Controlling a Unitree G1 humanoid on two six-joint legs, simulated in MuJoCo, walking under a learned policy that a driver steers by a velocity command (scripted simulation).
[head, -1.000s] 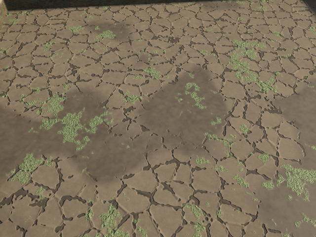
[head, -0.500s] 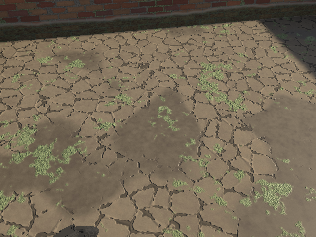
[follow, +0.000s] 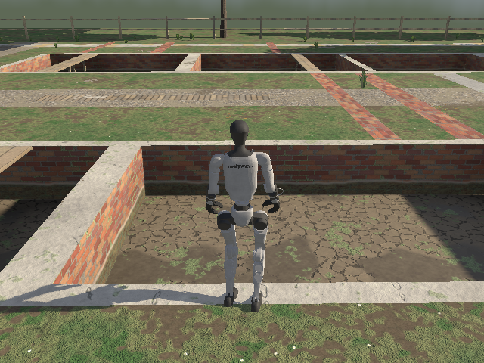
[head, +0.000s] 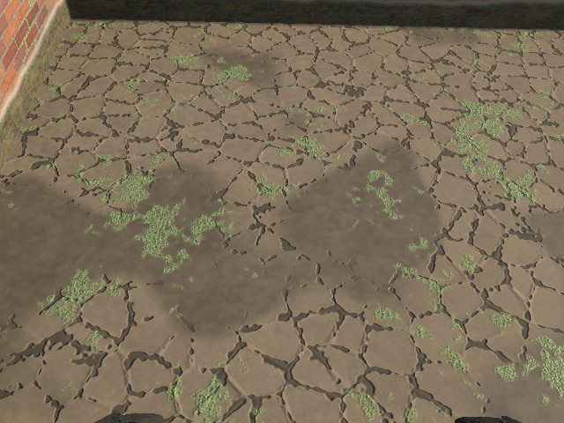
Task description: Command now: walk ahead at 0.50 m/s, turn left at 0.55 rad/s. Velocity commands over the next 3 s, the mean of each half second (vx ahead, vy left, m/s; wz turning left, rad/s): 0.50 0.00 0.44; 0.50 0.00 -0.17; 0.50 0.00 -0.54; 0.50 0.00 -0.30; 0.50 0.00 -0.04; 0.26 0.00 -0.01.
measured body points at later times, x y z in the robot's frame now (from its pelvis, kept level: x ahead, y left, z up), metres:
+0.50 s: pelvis -0.06 +0.00 +0.01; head -0.06 +0.01 +0.46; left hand +0.10 +0.24 -0.07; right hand +0.14 -0.20 -0.08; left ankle +0.02 +0.10 -0.70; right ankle -0.04 -0.09 -0.71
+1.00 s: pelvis -0.03 +0.03 +0.01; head -0.04 +0.02 +0.46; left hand +0.11 +0.26 -0.08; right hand +0.19 -0.15 -0.07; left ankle -0.04 +0.12 -0.71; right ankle -0.04 -0.08 -0.71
